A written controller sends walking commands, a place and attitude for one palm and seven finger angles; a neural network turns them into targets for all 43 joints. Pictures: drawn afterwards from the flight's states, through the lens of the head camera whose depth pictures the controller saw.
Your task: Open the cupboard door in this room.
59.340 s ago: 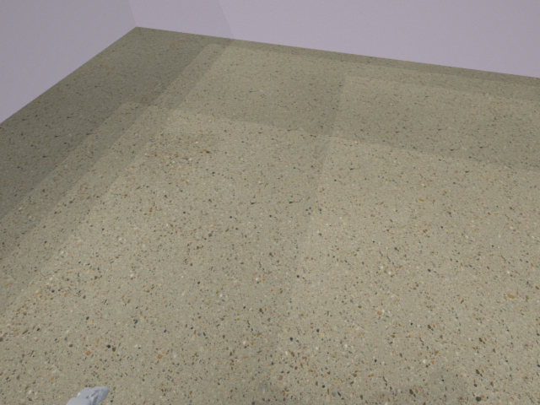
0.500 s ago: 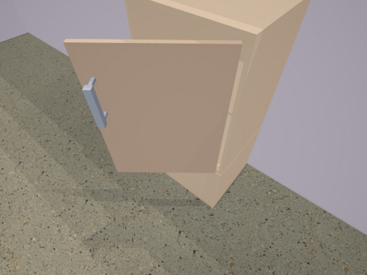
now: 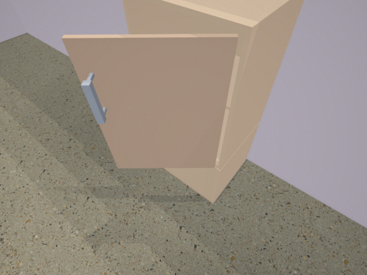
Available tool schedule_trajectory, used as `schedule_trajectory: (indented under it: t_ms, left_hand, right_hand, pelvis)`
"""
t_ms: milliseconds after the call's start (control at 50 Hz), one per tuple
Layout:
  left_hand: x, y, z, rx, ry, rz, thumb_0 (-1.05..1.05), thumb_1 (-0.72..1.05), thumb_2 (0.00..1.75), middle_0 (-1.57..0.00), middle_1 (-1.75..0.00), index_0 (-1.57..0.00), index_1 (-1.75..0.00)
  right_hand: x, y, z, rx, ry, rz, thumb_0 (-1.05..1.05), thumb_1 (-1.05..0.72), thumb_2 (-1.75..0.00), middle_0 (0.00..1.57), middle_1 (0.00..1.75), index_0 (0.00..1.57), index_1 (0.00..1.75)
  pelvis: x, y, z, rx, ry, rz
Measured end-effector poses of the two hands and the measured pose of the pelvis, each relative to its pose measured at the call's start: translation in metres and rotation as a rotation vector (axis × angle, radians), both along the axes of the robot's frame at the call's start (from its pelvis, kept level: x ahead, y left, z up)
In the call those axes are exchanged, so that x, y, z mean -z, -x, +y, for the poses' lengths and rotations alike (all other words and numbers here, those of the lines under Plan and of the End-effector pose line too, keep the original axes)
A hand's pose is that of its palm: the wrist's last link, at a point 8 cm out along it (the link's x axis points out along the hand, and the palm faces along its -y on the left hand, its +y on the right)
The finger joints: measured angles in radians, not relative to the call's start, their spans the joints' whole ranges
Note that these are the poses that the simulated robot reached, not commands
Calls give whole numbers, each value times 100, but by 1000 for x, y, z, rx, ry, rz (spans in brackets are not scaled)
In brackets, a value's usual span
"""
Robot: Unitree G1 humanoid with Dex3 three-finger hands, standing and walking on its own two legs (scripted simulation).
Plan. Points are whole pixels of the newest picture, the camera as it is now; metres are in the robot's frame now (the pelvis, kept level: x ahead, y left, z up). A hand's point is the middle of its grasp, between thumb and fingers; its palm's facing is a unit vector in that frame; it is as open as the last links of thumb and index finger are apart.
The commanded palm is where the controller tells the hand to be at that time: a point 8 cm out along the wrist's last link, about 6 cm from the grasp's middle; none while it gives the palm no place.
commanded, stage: look again from close up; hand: left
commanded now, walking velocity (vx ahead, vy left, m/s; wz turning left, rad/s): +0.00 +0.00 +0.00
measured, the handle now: (96, 99) +0.56 +0.29 +0.05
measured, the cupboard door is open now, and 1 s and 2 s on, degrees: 39 39 39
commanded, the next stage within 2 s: raise the hand with hooked fingers in 0.40 s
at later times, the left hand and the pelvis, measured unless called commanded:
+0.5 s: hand out of the picture +0.00 +0.20 -0.17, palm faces +0.01 -0.98 -0.21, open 7.3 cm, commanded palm +0.10 +0.25 -0.07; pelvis +0.00 +0.03 +0.00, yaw -1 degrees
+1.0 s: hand (84, 262) +0.16 +0.22 -0.05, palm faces +0.18 -0.98 -0.02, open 9.0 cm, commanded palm +0.15 +0.28 -0.03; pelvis -0.01 +0.01 -0.08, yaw +3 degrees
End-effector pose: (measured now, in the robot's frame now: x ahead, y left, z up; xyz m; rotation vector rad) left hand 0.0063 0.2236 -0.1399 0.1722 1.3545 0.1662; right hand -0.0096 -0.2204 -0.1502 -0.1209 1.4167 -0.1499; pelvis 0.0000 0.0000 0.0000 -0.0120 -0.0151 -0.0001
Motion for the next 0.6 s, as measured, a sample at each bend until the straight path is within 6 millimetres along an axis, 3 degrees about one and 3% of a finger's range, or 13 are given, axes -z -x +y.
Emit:
schedule_trajectory:
  t_ms: [120,280,520,540,600]
  left_hand:
    - [-1,-1,15,15,-3,-9,1,91,89,-20,-30,-20,-30]
    - [-6,-6,29,7,-12,-35,1,91,89,-20,-30,-20,-30]
    - [0,8,27,-2,9,45,1,91,89,-19,-30,-20,-30]
    - [-4,1,30,-48,5,9,1,92,89,-20,-30,-20,-30]
    - [-44,-55,45,-101,-59,-354,3,94,89,-20,-31,-21,-31]
  right_hand:
    - [3,-2,20,1,-20,-73,0,-91,-90,19,29,20,30]
    - [4,10,43,-20,-53,-40,0,-92,-90,20,29,20,30]
    - [1,15,44,-8,-33,20,0,-91,-90,20,29,20,30]
    - [-1,10,42,-1,-23,-9,0,-91,-90,20,29,20,30]
    - [-12,-23,27,-4,44,-218,1,-91,-90,20,30,20,30]
  pelvis:
    - [2,3,14,2,-11,-12]
    - [0,4,26,4,-23,-12]
    - [-1,-2,32,11,-20,-2]
    - [0,-2,32,11,-19,1]
    - [2,-4,31,1,-25,17]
